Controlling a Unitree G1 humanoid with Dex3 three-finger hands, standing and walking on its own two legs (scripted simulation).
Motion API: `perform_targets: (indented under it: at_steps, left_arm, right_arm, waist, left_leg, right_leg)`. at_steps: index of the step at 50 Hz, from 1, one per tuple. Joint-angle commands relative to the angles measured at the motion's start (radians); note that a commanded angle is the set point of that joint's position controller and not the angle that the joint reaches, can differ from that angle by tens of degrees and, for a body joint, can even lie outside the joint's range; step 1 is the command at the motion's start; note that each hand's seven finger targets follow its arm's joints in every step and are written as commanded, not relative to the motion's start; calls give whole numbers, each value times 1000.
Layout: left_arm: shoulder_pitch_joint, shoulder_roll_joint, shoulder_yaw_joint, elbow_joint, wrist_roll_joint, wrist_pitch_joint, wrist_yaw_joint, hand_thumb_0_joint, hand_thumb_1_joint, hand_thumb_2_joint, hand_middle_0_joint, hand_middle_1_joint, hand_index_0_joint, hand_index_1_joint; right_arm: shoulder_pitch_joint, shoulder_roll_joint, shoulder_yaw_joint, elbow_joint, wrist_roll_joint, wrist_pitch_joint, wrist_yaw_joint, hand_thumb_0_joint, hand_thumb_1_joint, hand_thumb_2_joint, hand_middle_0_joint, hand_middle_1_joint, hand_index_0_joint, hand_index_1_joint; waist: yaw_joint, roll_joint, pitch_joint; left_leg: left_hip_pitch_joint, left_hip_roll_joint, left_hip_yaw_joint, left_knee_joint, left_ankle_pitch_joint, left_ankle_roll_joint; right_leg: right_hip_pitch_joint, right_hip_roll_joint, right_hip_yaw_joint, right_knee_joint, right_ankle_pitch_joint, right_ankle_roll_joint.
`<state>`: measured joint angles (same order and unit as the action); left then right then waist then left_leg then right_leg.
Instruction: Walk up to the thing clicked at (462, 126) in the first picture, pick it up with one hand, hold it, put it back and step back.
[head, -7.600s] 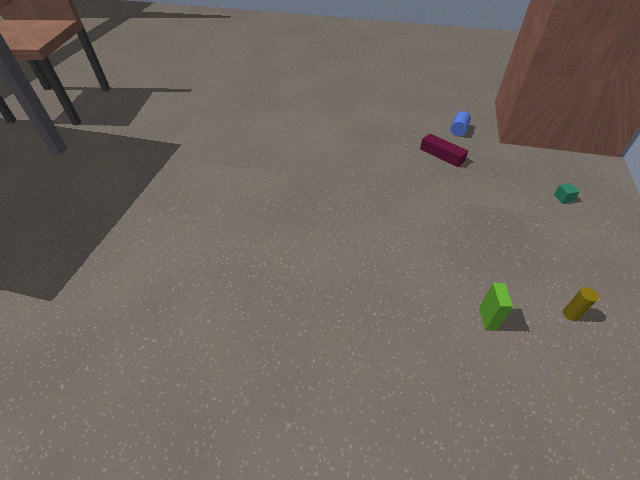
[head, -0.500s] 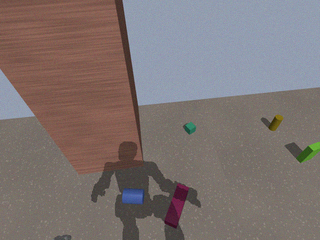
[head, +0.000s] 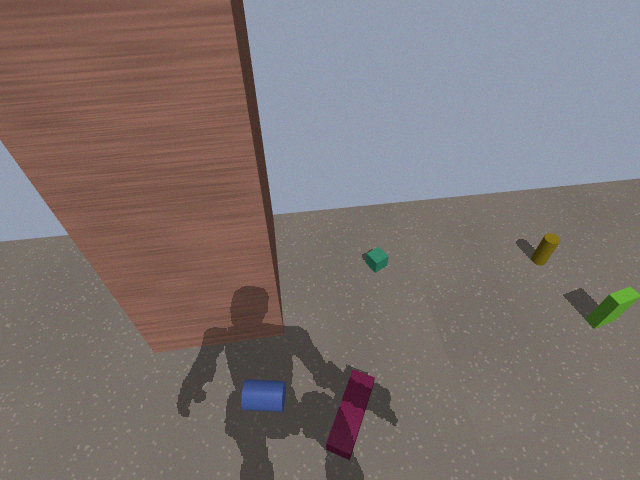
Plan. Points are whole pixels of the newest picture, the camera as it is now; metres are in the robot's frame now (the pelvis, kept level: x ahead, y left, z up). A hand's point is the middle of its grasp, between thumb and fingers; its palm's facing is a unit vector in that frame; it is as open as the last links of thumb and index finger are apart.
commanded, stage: walk up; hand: left
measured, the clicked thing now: (264, 395) +0.49 +0.21 -0.74
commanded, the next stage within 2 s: stand in 0.38 s
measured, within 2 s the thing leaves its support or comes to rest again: neither
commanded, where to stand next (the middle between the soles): +0.11 -0.03 m, yaw +0 degrees
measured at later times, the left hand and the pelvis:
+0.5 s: hand out of the picture +0.08 +0.25 -0.15, palm faces +0.00 -0.94 -0.33, open 7.4 cm; pelvis +0.00 +0.00 +0.00, yaw +0 degrees
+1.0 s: hand out of the picture +0.07 +0.25 -0.15, palm faces -0.02 -0.93 -0.35, open 7.4 cm; pelvis -0.01 -0.01 +0.00, yaw +0 degrees
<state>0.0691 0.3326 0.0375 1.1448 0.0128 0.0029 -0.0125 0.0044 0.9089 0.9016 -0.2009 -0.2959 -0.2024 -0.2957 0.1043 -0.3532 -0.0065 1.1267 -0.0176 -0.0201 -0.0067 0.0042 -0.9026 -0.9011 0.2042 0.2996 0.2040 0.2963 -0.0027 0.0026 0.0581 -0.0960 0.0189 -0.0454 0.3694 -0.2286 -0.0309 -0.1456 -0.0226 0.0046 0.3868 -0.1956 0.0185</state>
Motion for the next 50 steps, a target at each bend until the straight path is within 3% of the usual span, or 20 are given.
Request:
perform_targets:
  at_steps: [1, 13, 18, 19, 24, 37, 40, 50]
  left_arm:
    - [-57, 211, 38, -71, -4, -22, 11, 0, 900, 900, -200, -300, -200, -300]
    - [-51, 212, 41, -67, -4, -20, 9, 0, 900, 900, -200, -300, -200, -300]
    - [-43, 208, 40, -65, -1, -20, 11, 0, 900, 900, -200, -300, -200, -300]
    - [-41, 217, 28, -70, -8, -26, 13, 0, 900, 900, -200, -300, -200, -300]
    - [-21, 218, 21, -70, -8, -34, 18, 0, 900, 900, -200, -300, -200, -300]
    - [-24, 228, 9, -67, -8, -30, 17, 0, 900, 900, -200, -300, -200, -300]
    - [-19, 229, 7, -67, -7, -33, 18, 0, 900, 900, -200, -300, -200, -300]
    - [-11, 237, 5, -73, -7, -34, 18, 0, 900, 900, -200, -300, -200, -300]
  right_arm:
    - [-42, -205, -40, -69, 5, -25, -10, 0, -900, -900, 200, 300, 200, 300]
    - [-30, -202, -41, -62, 3, -24, -8, 0, -900, -900, 200, 300, 200, 300]
    - [-35, -207, -44, -65, 2, -24, -9, 0, -900, -900, 200, 300, 200, 300]
    - [-58, -205, -40, -69, 4, -17, -7, 0, -900, -900, 200, 300, 200, 300]
    - [-44, -212, -42, -66, 10, -13, -5, 0, -900, -900, 200, 300, 200, 300]
    - [-52, -213, -32, -55, 10, -5, 1, 0, -900, -900, 200, 300, 200, 300]
    - [-55, -212, -33, -56, 10, -6, 3, 0, -900, -900, 200, 300, 200, 300]
    - [-48, -213, -35, -54, 9, -4, 6, 0, -900, -900, 200, 300, 200, 300]
  waist:
    - [3, -11, -91]
    - [3, -4, -63]
    - [3, -1, -76]
    - [11, 2, -27]
    - [2, -3, -109]
    - [3, -3, -78]
    - [3, -7, -84]
    - [2, -14, -68]
  left_leg:
    - [-39, 83, -37, -53, 168, 49]
    - [-63, 75, -49, -76, 112, 45]
    - [-59, 81, -53, -78, 145, 49]
    - [-68, 92, -68, -84, 191, 39]
    - [7, 102, -57, -65, 269, 40]
    - [-14, 98, -54, -101, 157, 33]
    - [0, 103, -57, -99, 182, 35]
    - [-6, 99, -52, -101, 128, 35]
  right_leg:
    - [53, -86, 72, -59, 124, -39]
    - [44, -79, 79, -73, 59, -36]
    - [64, -80, 67, -64, 115, -36]
    - [39, -92, 78, -68, 151, -33]
    - [75, -100, 72, -58, 253, -35]
    - [50, -99, 82, -84, 153, -33]
    - [53, -99, 76, -81, 168, -35]
    - [28, -96, 85, -98, 106, -35]
